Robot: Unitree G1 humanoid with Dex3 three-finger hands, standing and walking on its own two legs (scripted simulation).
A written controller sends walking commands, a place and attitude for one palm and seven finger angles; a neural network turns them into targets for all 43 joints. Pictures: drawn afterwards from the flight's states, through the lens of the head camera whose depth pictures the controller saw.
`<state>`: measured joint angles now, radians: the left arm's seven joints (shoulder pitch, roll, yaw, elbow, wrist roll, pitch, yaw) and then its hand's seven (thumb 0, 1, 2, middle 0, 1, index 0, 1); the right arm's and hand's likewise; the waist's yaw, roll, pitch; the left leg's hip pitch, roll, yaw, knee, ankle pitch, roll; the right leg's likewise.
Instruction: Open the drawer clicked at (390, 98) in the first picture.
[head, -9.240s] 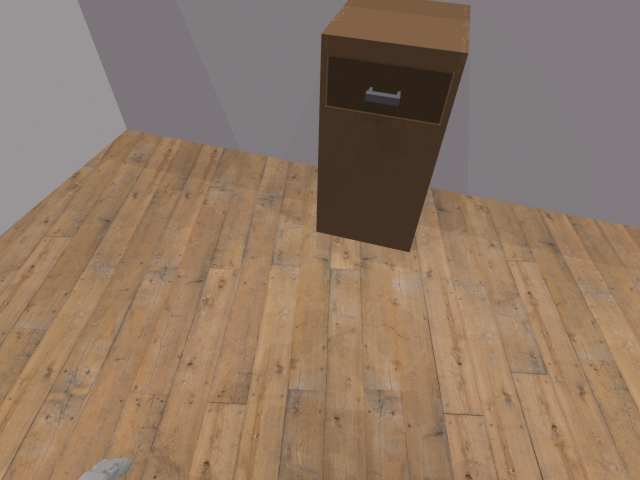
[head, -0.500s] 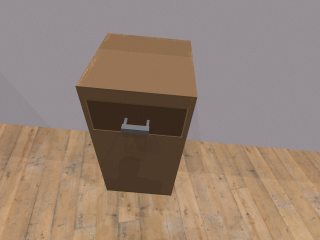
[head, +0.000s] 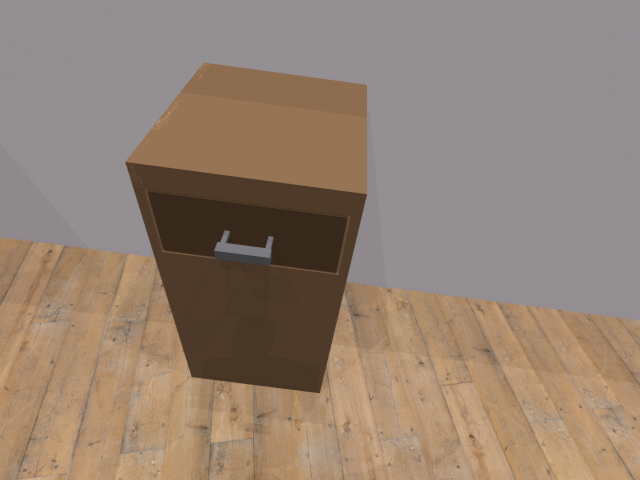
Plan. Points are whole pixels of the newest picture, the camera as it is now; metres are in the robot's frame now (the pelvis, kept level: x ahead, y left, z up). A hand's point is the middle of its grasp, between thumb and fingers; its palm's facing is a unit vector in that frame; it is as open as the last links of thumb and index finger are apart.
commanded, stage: come to a stop and stand still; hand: left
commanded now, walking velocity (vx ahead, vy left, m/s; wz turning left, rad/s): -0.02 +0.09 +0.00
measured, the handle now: (245, 246) +0.54 +0.18 -0.08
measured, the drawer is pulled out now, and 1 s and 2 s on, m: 0.00 0.00 0.00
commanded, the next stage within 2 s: look again from close up in 1.08 s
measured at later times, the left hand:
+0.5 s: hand out of the picture -0.02 +0.19 -0.18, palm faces +0.01 -0.98 -0.19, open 7.4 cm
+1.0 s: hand out of the picture -0.04 +0.18 -0.18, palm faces +0.03 -0.99 -0.12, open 7.3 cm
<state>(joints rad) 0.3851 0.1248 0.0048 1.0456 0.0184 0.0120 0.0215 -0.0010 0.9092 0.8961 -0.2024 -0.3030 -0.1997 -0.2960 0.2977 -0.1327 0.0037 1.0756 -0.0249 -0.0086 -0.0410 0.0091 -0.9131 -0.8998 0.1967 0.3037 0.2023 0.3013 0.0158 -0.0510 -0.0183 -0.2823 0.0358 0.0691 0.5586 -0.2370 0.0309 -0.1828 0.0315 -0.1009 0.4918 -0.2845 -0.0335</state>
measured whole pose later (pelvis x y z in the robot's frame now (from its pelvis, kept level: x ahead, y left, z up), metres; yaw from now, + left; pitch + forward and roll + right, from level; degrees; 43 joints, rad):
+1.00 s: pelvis -0.01 +0.04 +0.01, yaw +0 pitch -1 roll -1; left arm 0.38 0.13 -0.02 1.08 0.02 0.00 0.03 0.00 0.91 0.90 -0.20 -0.30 -0.20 -0.30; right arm 0.31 -0.14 0.02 1.09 -0.02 -0.01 -0.02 0.01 -0.91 -0.90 0.20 0.30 0.20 0.30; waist 0.01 -0.04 0.00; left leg -0.25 -0.04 0.10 0.44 -0.18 0.09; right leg -0.18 -0.04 -0.07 0.44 -0.24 0.02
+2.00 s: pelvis -0.01 +0.03 -0.01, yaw +1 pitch +0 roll +2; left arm 0.52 0.31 -0.13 0.12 0.24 0.13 0.28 0.08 0.91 0.86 -0.21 -0.35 -0.21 -0.34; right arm 0.38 -0.25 0.01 0.82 0.07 -0.29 -0.09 0.03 -0.93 -0.90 0.20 0.30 0.21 0.30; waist -0.02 0.03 -0.05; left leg -0.35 -0.08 0.11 0.58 -0.24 0.08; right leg -0.36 -0.03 -0.03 0.70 -0.33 -0.03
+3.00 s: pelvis +0.06 +0.00 -0.02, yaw -7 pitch +10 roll +2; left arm 0.20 0.37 -0.06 -0.06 0.95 0.14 0.31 -0.01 -0.30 0.38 -0.31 -1.08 -0.31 -1.07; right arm 0.10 -0.29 -0.05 0.62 -0.01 0.14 -0.01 0.02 -0.91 -0.90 0.20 0.30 0.20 0.30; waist 0.05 0.05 -0.12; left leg -0.44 -0.10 -0.05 0.66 -0.38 0.03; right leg -0.45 0.10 0.09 0.71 -0.42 -0.07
